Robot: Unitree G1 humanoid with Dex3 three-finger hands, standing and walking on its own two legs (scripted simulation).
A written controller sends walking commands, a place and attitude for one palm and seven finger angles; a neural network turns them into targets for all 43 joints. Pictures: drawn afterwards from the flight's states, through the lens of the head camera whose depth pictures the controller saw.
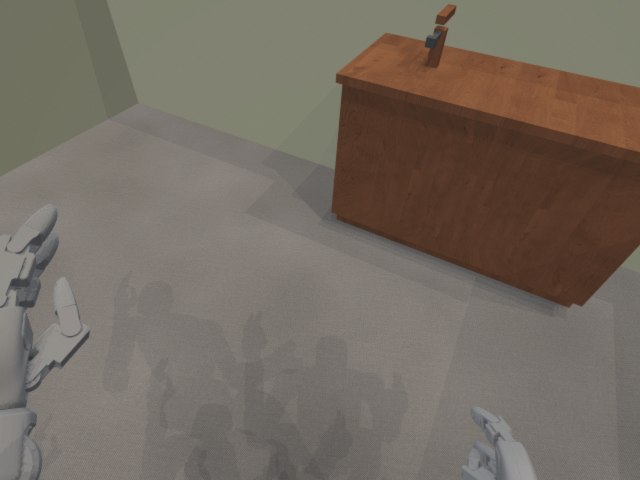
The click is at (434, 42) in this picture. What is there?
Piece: tap's lever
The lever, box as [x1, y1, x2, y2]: [425, 35, 437, 48]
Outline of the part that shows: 428,35 426,38 425,46 433,48 437,37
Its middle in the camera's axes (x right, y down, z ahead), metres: +0.33 -0.60 +1.18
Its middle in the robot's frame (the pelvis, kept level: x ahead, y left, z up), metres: +1.30 -0.26 +0.06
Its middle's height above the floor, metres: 0.84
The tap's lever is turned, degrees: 0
